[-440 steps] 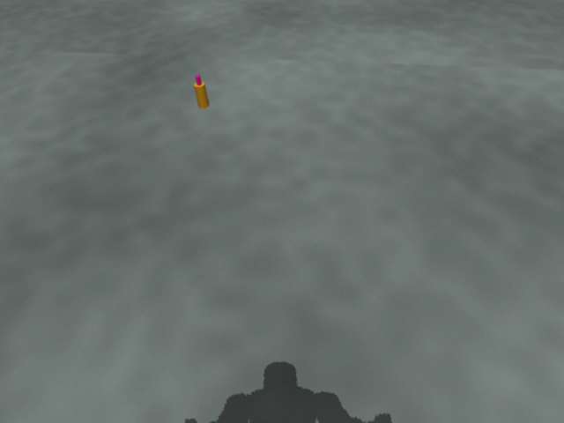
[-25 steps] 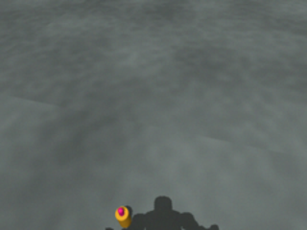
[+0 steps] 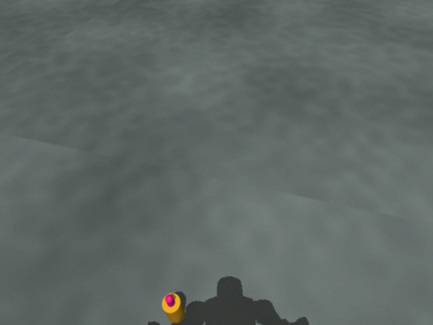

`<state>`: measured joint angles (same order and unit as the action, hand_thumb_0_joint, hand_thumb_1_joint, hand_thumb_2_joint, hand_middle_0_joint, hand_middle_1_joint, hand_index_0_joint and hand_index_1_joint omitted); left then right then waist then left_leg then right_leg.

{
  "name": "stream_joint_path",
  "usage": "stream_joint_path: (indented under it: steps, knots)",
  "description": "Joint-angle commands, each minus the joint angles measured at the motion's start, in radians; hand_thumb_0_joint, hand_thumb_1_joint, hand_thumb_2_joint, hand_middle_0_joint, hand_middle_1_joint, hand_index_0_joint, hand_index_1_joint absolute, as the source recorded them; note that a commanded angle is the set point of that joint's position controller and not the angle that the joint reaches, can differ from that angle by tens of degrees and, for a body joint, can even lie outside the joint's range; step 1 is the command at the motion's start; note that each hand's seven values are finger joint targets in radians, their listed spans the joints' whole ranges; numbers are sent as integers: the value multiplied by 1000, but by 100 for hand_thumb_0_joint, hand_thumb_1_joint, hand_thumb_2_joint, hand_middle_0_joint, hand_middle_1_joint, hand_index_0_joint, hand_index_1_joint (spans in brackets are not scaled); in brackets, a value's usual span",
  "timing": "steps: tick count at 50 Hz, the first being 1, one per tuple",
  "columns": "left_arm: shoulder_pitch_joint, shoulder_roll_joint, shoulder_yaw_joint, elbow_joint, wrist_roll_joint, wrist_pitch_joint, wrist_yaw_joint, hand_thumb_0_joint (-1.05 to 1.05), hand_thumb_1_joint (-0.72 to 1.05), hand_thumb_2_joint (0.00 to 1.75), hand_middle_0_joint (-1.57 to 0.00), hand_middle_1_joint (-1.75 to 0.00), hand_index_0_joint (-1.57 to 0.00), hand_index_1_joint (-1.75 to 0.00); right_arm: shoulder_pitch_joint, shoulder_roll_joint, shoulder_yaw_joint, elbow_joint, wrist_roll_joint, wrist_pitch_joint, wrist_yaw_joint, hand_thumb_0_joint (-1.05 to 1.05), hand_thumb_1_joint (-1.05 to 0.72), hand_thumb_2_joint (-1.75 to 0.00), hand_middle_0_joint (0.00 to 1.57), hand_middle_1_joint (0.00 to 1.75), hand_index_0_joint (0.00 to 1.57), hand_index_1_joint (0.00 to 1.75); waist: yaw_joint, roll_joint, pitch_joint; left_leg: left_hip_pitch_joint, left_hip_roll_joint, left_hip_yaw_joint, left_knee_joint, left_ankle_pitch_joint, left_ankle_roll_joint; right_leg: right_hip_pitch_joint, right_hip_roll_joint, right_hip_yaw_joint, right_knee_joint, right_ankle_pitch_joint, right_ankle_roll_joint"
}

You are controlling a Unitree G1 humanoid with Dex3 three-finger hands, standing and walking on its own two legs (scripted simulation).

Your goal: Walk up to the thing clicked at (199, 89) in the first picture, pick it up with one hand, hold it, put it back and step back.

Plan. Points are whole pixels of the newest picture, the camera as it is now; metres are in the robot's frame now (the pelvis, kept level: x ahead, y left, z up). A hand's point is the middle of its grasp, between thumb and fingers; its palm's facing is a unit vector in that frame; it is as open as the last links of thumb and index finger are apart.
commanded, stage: stand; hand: left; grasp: from the side
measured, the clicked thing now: (172, 306) +0.36 +0.20 -0.67
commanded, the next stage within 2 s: go down in 0.52 s
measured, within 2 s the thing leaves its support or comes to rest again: neither
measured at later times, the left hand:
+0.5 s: hand out of the picture +0.06 +0.25 -0.16, palm faces -0.02 -0.94 -0.34, open 7.4 cm
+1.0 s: hand out of the picture +0.15 +0.27 -0.17, palm faces +0.04 -0.94 -0.34, open 13.8 cm
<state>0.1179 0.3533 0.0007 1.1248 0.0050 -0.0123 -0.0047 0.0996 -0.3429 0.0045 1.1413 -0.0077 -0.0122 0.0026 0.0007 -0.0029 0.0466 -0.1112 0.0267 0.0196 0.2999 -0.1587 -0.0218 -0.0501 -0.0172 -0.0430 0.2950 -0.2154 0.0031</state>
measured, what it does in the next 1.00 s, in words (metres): stands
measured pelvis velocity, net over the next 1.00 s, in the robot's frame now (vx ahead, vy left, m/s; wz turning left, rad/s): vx -0.02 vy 0.00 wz -0.01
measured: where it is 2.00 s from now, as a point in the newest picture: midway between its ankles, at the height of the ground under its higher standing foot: outside the picture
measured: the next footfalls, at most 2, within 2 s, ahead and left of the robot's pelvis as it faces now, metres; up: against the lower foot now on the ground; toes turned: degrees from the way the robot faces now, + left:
none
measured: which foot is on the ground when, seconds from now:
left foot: down 0.00-1.00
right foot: down 0.00-1.00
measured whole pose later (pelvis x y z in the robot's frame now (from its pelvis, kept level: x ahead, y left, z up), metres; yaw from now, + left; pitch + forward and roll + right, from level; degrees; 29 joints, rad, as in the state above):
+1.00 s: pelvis -0.02 +0.00 -0.03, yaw -1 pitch +8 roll +0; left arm 0.01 0.35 0.20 0.93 0.06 0.08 -0.04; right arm 0.26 -0.24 -0.02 0.73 0.03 -0.03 -0.02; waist -0.04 -0.01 -0.04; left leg -0.52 0.04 0.02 0.69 -0.31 -0.01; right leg -0.46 -0.02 -0.03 0.68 -0.37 0.00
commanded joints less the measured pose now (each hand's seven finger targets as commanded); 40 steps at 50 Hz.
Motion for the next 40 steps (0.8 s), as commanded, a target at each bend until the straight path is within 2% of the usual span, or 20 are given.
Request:
stream_joint_path:
  steps: [1, 6, 7, 9, 12, 14, 16, 20, 25, 30, 31, 32, 33, 34, 35, 36, 37, 38, 39, 40]
  knots:
    - [-39, 213, 40, -55, 2, -17, 17, 0, 90, 90, -20, -30, -20, -30, -36, -219, -37, -60, -1, -17, -15, 0, -90, -90, 20, 30, 20, 30, -2, 6, -77, 40, 118, -89, -20, 218, 31, -19, -131, 91, -47, 212, -21]
    - [-33, 209, 40, -52, 5, -16, 16, 0, 90, 90, -20, -30, -20, -30, -43, -214, -37, -63, 1, -17, -14, 0, -90, -90, 20, 30, 20, 30, 0, 1, -69, 41, 118, -93, -25, 226, 30, -28, -127, 85, -44, 207, -21]
    - [-25, 208, 39, -52, 4, -16, 16, 0, 90, 90, -20, -30, -20, -30, -40, -217, -36, -62, 0, -17, -14, 0, -90, -90, 20, 30, 20, 30, 1, 11, -65, 38, 116, -88, -28, 190, 31, -34, -128, 90, -54, 181, -18]
    - [-31, 209, 40, -54, 6, -17, 16, 0, 90, 90, -20, -30, -20, -30, -38, -217, -38, -64, 0, -18, -12, 0, -90, -90, 20, 30, 20, 30, -1, -2, -73, 39, 117, -92, -27, 189, 31, -26, -127, 86, -51, 176, -21]
    - [-23, 212, 40, -54, 4, -20, 17, 0, 90, 90, -20, -30, -20, -30, -44, -217, -39, -65, 0, -17, -12, 0, -90, -90, 20, 30, 20, 30, 1, -2, -84, 54, 118, -89, -11, 236, 37, -17, -131, 88, -46, 246, -18]
    - [-30, 215, 41, -59, 5, -20, 17, 0, 90, 90, -20, -30, -20, -30, -37, -214, -38, -66, 0, -17, -13, 0, -90, -90, 20, 30, 20, 30, -3, -2, -90, 63, 119, -84, -10, 231, 34, -21, -132, 92, -43, 248, -21]
    - [-27, 211, 39, -57, 3, -20, 17, 0, 90, 90, -20, -30, -20, -30, -37, -216, -36, -63, -1, -18, -12, 0, -90, -90, 20, 30, 20, 30, -2, 7, -61, 40, 116, -90, -21, 212, 30, -30, -129, 91, -52, 219, -19]
    - [-29, 213, 40, -60, 5, -18, 17, 0, 90, 90, -20, -30, -20, -30, -42, -216, -38, -65, 0, -17, -13, 0, -90, -90, 20, 30, 20, 30, -2, 12, -71, 46, 117, -89, -21, 201, 31, -32, -126, 92, -53, 199, -22]
    - [-27, 208, 39, -53, 4, -16, 15, 0, 90, 90, -20, -30, -20, -30, -39, -218, -38, -64, -1, -14, -12, 0, -90, -90, 20, 30, 20, 30, -2, 18, -40, 19, 113, -89, -32, 129, 34, -50, -127, 99, -67, 126, -20]
    - [-29, 214, 40, -58, 3, -18, 14, 0, 90, 90, -20, -30, -20, -30, -29, -214, -37, -61, -2, -19, -11, 0, -90, -90, 20, 30, 20, 30, -2, 18, -61, 30, 117, -94, -37, 158, 32, -31, -128, 101, -57, 148, -26]
    - [-25, 211, 39, -59, 5, -18, 15, 0, 82, 82, -28, -22, -27, -22, -35, -218, -38, -64, -1, -19, -11, 0, -97, -92, 21, 30, 20, 30, 0, 19, -78, 41, 120, -93, -27, 174, 36, -26, -129, 99, -53, 169, -26]
    - [-376, 32, 33, -410, -48, -109, 27, 0, 74, 74, -20, -14, -19, -14, -3, -60, -3, -345, 69, -64, -32, 0, -96, -92, 20, 30, 20, 30, -130, 66, 4, -84, -32, 37, 40, 1, 32, -266, 7, 32, 19, 106, -15]
    - [-453, 88, 54, -340, -46, -98, 33, 0, 66, 66, -12, -6, -11, -6, 50, -88, -7, -288, 72, -64, -43, 0, -95, -92, 20, 30, 20, 30, -91, 25, -29, -80, -31, 27, 53, -12, 35, -219, 6, 18, 28, 82, -13]
    - [-286, 177, 119, -171, -27, -56, 40, 0, 58, 58, -4, -4, -3, -4, 80, -117, -17, -279, 67, -51, -49, 0, -97, -92, 20, 30, 20, 30, -75, -22, -15, -119, -36, 27, 76, -37, 40, -227, 12, 7, 34, 39, -15]
    - [-213, 195, 146, -110, -21, -39, 28, 0, 50, 50, -1, -7, -2, -7, 86, -117, -30, -302, 68, -41, -46, 0, -95, -92, 20, 30, 20, 30, -37, -33, -12, -150, -30, 26, 99, -26, 38, -234, 16, -1, 63, 25, -20]
    - [-282, 215, 149, -142, 1, -40, 20, 0, 42, 42, 0, -7, -1, -6, 96, -116, -45, -326, 57, -41, -50, 0, -97, -92, 20, 30, 20, 30, -41, -44, -83, -154, -31, 27, 139, -1, 42, -252, 14, 6, 96, 48, -18]
    - [-322, 266, 183, -181, 10, -50, 15, 0, 34, 34, -1, -8, -1, -7, 119, -116, -57, -339, 57, -46, -58, 0, -96, -92, 20, 30, 20, 30, -31, -28, -163, -140, -29, 21, 165, 34, 41, -243, 12, 13, 132, 94, -15]
    - [-266, 257, 199, -144, 29, -40, 3, 0, 26, 26, -1, -8, -1, -7, 127, -113, -67, -368, 50, -52, -57, 0, -94, -91, 20, 30, 20, 30, -31, -16, -209, -155, -31, 16, 194, 68, 39, -238, 11, 10, 170, 132, -16]
    - [-182, 219, 194, -61, 53, -23, -11, 0, 23, 24, -1, -9, -1, -8, 154, -110, -74, -374, 40, -51, -51, 0, -93, -91, 20, 30, 20, 30, -30, -50, -217, -198, -33, 11, 235, 76, 40, -261, 13, 10, 208, 139, -17]
    - [-119, 229, 229, -58, 73, -14, -19, 0, 19, 23, -1, -8, -1, -8, 171, -108, -88, -387, 31, -50, -44, 0, -92, -91, 20, 30, 20, 30, 9, -21, -252, -225, -38, 11, 265, 97, 36, -263, 12, 11, 240, 147, -22]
